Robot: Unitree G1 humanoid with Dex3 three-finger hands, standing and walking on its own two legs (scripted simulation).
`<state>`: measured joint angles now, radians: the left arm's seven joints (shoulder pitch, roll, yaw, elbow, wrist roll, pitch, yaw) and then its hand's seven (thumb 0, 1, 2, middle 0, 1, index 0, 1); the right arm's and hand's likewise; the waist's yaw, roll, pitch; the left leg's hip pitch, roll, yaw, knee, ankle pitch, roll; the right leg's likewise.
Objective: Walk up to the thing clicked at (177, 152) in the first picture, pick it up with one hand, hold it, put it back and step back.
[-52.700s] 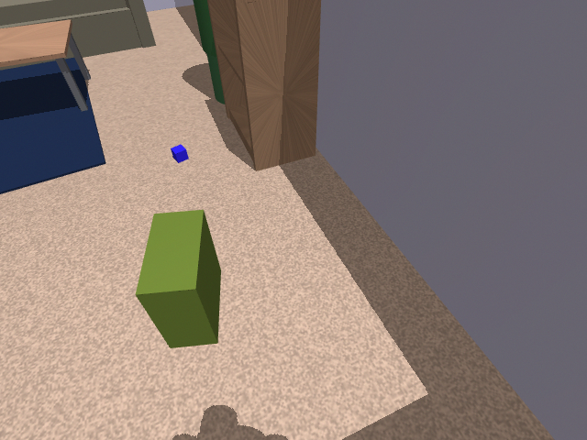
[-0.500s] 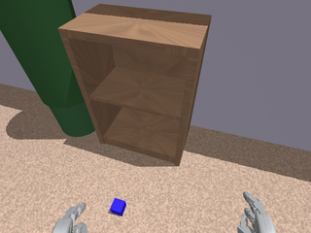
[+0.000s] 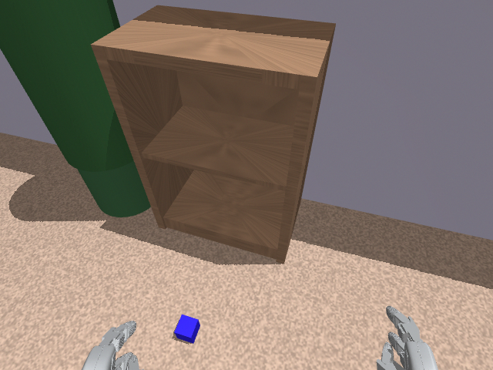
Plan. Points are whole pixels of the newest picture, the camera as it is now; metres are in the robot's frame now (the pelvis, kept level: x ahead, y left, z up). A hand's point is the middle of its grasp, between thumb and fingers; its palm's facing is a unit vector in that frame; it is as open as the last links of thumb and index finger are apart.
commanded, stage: home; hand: left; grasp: from above
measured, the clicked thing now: (187, 328) +0.43 +0.23 -0.68
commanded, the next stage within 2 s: stand in 0.48 s
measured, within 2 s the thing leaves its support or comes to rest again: neither
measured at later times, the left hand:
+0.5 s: hand out of the picture +0.17 +0.18 -0.05, palm faces +0.04 -0.98 -0.21, open 7.4 cm
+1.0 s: hand out of the picture +0.08 +0.24 -0.11, palm faces +0.03 -0.94 -0.33, open 7.4 cm
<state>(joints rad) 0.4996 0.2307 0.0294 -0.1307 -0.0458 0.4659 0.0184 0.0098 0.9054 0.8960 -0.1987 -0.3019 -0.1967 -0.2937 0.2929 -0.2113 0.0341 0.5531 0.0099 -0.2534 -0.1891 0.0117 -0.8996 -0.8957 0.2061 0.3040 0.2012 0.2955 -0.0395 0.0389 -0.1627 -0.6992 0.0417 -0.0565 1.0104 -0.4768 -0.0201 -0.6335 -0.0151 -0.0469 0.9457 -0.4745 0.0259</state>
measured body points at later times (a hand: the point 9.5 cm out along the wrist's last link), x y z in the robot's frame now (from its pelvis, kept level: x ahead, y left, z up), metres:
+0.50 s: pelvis +0.00 +0.00 +0.00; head +0.02 +0.00 +0.45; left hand +0.16 +0.23 -0.03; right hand +0.16 -0.25 -0.06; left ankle +0.02 +0.13 -0.68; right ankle +0.00 -0.14 -0.68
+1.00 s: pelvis +0.00 +0.00 +0.04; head +0.02 +0.01 +0.49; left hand +0.08 +0.29 -0.09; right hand +0.09 -0.28 -0.08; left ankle +0.02 +0.13 -0.68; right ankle +0.00 -0.14 -0.68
